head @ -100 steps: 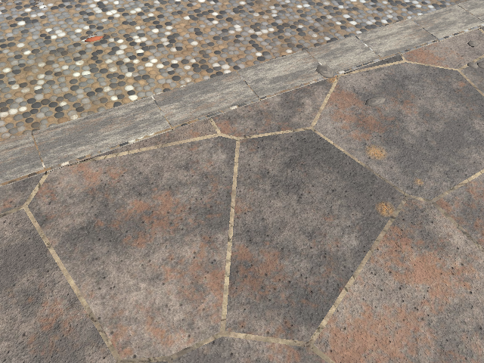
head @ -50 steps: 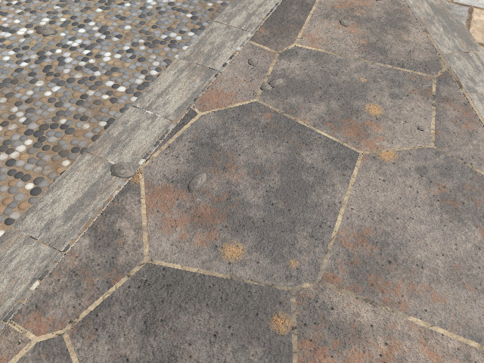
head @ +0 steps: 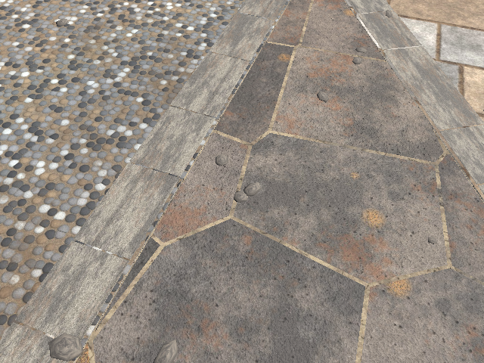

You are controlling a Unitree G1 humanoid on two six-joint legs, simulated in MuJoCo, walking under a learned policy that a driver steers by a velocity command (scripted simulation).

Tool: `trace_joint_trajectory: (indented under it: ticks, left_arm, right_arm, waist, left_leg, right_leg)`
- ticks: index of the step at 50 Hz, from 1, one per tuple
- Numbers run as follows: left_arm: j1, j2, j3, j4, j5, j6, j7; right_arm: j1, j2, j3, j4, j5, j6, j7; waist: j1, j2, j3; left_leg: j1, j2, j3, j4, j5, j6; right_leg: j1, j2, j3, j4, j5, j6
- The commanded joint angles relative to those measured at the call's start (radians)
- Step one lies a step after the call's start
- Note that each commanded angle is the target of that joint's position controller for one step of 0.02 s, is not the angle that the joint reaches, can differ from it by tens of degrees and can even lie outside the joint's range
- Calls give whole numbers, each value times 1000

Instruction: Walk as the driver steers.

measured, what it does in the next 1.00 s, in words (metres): walks ahead, turning left: right foot, then left foot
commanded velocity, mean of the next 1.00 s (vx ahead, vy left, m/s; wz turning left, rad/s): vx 0.50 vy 0.00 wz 0.35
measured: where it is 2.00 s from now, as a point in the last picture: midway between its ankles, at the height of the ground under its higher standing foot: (191, 270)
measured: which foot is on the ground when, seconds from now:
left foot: down 0.00-0.26, up 0.28-0.78, down 0.80-1.00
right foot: up 0.00-0.22, down 0.24-0.80, up 0.82-1.00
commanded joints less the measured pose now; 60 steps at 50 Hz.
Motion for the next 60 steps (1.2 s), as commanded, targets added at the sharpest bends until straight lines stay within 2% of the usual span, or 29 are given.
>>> trace_joint_trajectory:
  ticks: [1, 5, 8, 10, 12, 13, 14, 15, 16, 17, 18, 20, 25, 29, 34, 37, 39, 40, 41, 42, 43, 44, 45, 46, 48, 51, 54, 57, 60]
  left_arm:
    - [-54, 35, 4, -63, 1, -16, -6]
    - [-174, 29, -3, -94, -9, -28, -25]
    - [-210, 47, 1, -116, -12, -35, -41]
    - [-163, 73, 11, -108, -8, -40, -45]
    - [88, 147, 52, -37, 0, -44, -32]
    - [267, 227, 72, -12, 12, -39, -19]
    - [276, 264, 76, 3, 14, -33, -24]
    - [254, 159, 51, -10, 6, -34, -23]
    - [188, 124, 38, -13, 4, -36, -19]
    - [123, 104, 30, -15, 7, -39, -19]
    - [76, 75, 24, -14, 10, -44, -20]
    - [38, 55, 22, -2, 20, -58, -20]
    - [50, 87, 36, 44, 25, -67, -5]
    - [67, 114, 42, 64, 19, -55, 9]
    - [143, 144, 55, 105, -3, -20, 14]
    - [115, 182, 66, 100, -14, 4, 22]
    - [78, 200, 68, 90, -23, 19, 28]
    - [79, 179, 58, 78, -11, 13, 31]
    - [174, 14, 9, 26, 32, -14, 13]
    - [97, 65, 9, 9, -4, -61, -3]
    - [-15, 120, 23, -22, -45, -87, -13]
    - [-31, 113, 19, -26, -39, -99, -10]
    - [-27, 117, 25, -10, -11, -99, -2]
    - [-4, 130, 34, -3, 4, -89, -1]
    - [15, 115, 36, -5, 14, -63, -2]
    - [-70, 73, 21, -37, 22, -46, 2]
    - [-158, 39, 5, -56, 23, -51, -9]
    - [-203, 50, 7, -75, 14, -58, -25]
    - [-173, 91, 22, -70, 24, -66, -33]
  right_arm:
    - [-41, -173, -39, -57, 8, -11, -14]
    - [35, -189, -44, -17, 18, 4, -17]
    - [50, -200, -51, 5, 24, 21, -22]
    - [39, -211, -56, 10, 27, 31, -27]
    - [13, -183, -44, 2, 23, 38, -30]
    - [26, -113, -16, -27, -8, 35, -30]
    - [155, -22, 8, -32, 12, 15, -23]
    - [79, -147, -21, -17, 37, 2, -19]
    - [-7, -183, -36, -46, 52, -4, -17]
    - [-44, -169, -36, -50, 46, -2, -22]
    - [-53, -158, -41, -49, 35, 5, -25]
    - [-9, -118, -42, -36, 38, 31, -25]
    - [-79, -81, -43, -73, 29, 58, -24]
    - [-194, -56, -31, -112, 23, 48, 0]
    - [-327, -46, -22, -190, 24, 47, 30]
    - [-280, -86, -43, -210, 26, 53, 41]
    - [-63, -159, -87, -167, 31, 58, 33]
    - [101, -235, -123, -126, 31, 67, 12]
    - [84, -344, -139, -123, 38, 63, 1]
    - [111, -282, -116, -159, 24, 46, 6]
    - [77, -220, -98, -154, 15, 31, 9]
    - [14, -188, -89, -160, 20, 22, 9]
    - [-59, -151, -78, -174, 22, 20, 7]
    - [-102, -127, -67, -193, 10, 19, 2]
    - [-112, -137, -68, -203, 10, 17, -7]
    - [-70, -182, -80, -193, 16, 17, -28]
    - [-40, -177, -79, -179, 14, 33, -42]
    - [22, -162, -72, -148, 16, 45, -46]
    - [16, -145, -66, -140, 9, 53, -53]
  waist:
    - [13, 97, 16]
    - [-35, 96, 46]
    - [-26, 108, 58]
    - [13, 122, 30]
    - [144, 100, -131]
    - [197, -42, -301]
    - [123, -297, -402]
    - [168, -152, -317]
    - [159, -106, -181]
    - [126, -44, -116]
    - [101, -44, -63]
    - [59, -69, -44]
    - [51, -19, 19]
    - [89, -2, 52]
    - [131, 9, 92]
    - [72, -39, 28]
    - [-59, -43, -91]
    - [-133, 30, -176]
    - [-5, 307, -235]
    - [-59, 200, -385]
    - [-80, 142, -247]
    - [-36, 75, -155]
    - [9, 40, -92]
    - [45, 56, -74]
    - [72, 61, -57]
    - [54, 66, -18]
    - [12, 108, -11]
    - [-20, 132, -36]
    - [5, 149, -55]
  left_leg:
    - [-10, 244, -138, -151, 197, 141]
    - [57, 266, -121, -129, 173, 133]
    - [156, 315, -139, -75, 226, 118]
    - [184, 325, -150, -1, 361, 99]
    - [85, 240, -101, 290, 524, 51]
    - [-131, 161, -54, 622, 194, 9]
    - [-484, 6, -93, 907, -418, -35]
    - [-582, 62, -192, 1007, -410, -30]
    - [-625, 105, -173, 1008, -311, -21]
    - [-589, 150, -154, 973, -223, -27]
    - [-559, 175, -156, 924, -163, -35]
    - [-471, 203, -159, 892, -100, -48]
    - [-565, 204, -168, 749, 65, -74]
    - [-540, 188, -91, 520, 226, -66]
    - [-589, 164, -19, 381, 159, -25]
    - [-455, 85, 58, 371, 17, 28]
    - [-154, 7, 85, 313, 6, 87]
    - [146, 50, -43, 263, 31, 135]
    - [487, 313, -584, 207, -63, 317]
    - [566, 403, -893, 41, -215, 387]
    - [483, 378, -755, 7, -159, 324]
    - [337, 335, -626, 10, -78, 284]
    - [190, 293, -524, 3, 33, 255]
    - [92, 264, -462, -16, 125, 244]
    - [-6, 240, -409, -45, 223, 244]
    - [-95, 195, -321, -59, 281, 223]
    - [-148, 123, -207, 0, 410, 147]
    - [-92, 146, -242, 50, 366, 112]
    - [26, 192, -312, 167, 397, 93]
  right_leg:
    - [8, -1, -10, -169, 170, 12]
    - [35, 34, -36, -317, 229, 5]
    - [21, 46, -28, -376, 146, -29]
    - [114, 69, -40, -403, 74, -56]
    - [498, 89, -59, -426, 94, -107]
    - [811, -122, 169, -391, 111, -168]
    - [1057, -302, 606, -525, -127, -301]
    - [984, -272, 594, -584, -267, -263]
    - [858, -245, 443, -608, -245, -222]
    - [733, -208, 341, -639, -158, -202]
    - [641, -173, 253, -675, -85, -192]
    - [547, -142, 139, -733, 7, -185]
    - [536, -133, -50, -781, 174, -192]
    - [567, -112, -171, -795, 207, -168]
    - [744, -166, -232, -730, 333, -156]
    - [800, -174, -270, -566, 758, -125]
    - [728, -139, -298, -255, 885, -88]
    - [514, -96, -299, 28, 634, -42]
    - [37, 110, -234, 390, -357, 26]
    - [-96, 163, 21, 521, -477, 14]
    - [-182, 105, 49, 503, -382, -15]
    - [-156, 58, 46, 412, -291, -32]
    - [-87, 26, 42, 319, -242, -25]
    - [-10, 5, 49, 266, -204, -17]
    - [50, 2, 33, 184, -175, 14]
    - [53, 28, 3, -11, -29, 58]
    - [160, 90, -37, -258, 203, 60]
    - [208, 122, -28, -356, 315, 36]
    - [211, 121, 0, -413, 231, -10]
